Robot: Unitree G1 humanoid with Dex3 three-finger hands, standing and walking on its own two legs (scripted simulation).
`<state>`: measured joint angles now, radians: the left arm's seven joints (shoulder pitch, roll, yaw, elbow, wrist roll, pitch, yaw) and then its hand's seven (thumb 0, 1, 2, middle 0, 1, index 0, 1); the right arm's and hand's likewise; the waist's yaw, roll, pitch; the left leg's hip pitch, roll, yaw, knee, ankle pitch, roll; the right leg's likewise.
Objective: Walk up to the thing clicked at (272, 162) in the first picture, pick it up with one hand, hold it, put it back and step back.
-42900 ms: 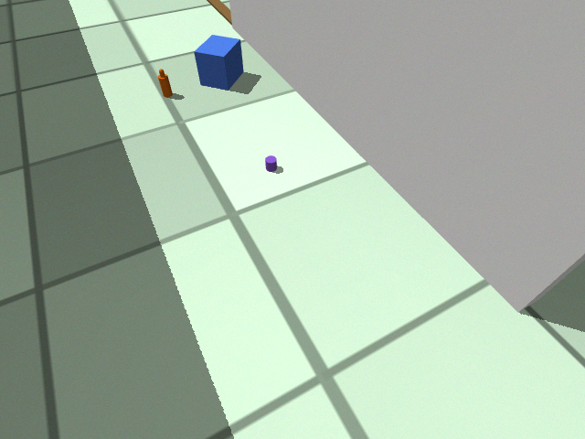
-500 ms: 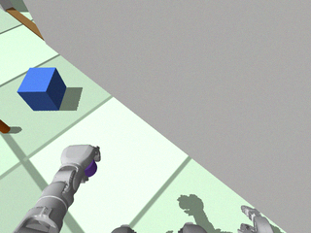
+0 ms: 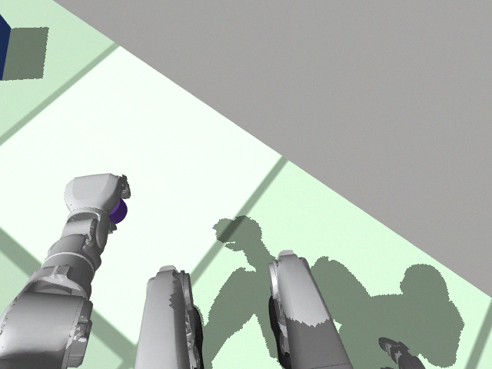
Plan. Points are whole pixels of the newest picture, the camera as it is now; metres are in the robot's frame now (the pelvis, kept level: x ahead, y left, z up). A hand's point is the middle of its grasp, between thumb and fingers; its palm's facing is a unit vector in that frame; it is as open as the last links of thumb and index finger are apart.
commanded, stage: crouch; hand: left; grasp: from above
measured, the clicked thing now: (108, 206) +0.42 +0.22 -0.16
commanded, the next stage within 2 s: lower in 1.10 s
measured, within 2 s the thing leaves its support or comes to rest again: neither
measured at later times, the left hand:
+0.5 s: hand (126, 222) +0.42 +0.23 -0.29, palm faces -0.45 -0.02 -0.89, open 8.1 cm
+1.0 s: hand (134, 226) +0.42 +0.23 -0.35, palm faces -0.45 -0.03 -0.89, open 8.1 cm
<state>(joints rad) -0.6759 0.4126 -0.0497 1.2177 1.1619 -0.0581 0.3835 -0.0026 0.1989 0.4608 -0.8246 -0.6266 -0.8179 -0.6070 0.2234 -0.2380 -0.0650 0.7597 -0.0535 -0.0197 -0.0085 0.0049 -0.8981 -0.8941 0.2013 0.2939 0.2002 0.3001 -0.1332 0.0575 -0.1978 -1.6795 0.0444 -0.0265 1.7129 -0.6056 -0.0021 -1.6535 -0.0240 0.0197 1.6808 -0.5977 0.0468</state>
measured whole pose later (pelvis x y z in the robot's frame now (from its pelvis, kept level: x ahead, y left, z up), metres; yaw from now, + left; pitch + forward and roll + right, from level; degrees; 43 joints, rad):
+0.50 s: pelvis -0.01 -0.01 -0.12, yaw -2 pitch +37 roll -4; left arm -0.79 0.50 0.02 1.29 1.21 -0.11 0.43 0.00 0.18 0.50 -0.81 -0.65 -0.81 -0.62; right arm 0.12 -0.25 -0.05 0.76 -0.11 -0.07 0.08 0.00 -0.91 -0.90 0.20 0.29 0.20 0.30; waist -0.15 0.02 -0.15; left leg -2.08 0.04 -0.09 2.12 -0.69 -0.02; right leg -2.03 -0.01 -0.01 2.07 -0.68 0.04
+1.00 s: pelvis -0.02 -0.01 -0.18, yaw -3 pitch +34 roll -5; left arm -0.88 0.56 0.05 1.43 1.24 -0.15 0.45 0.00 0.20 0.49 -0.79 -0.66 -0.80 -0.63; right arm 0.15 -0.26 -0.01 0.79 -0.14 -0.08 0.12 0.00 -0.91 -0.90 0.20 0.29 0.20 0.30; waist -0.19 0.01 -0.10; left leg -2.24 0.03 -0.11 2.31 -0.67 -0.02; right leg -2.19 0.00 -0.01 2.26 -0.66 0.05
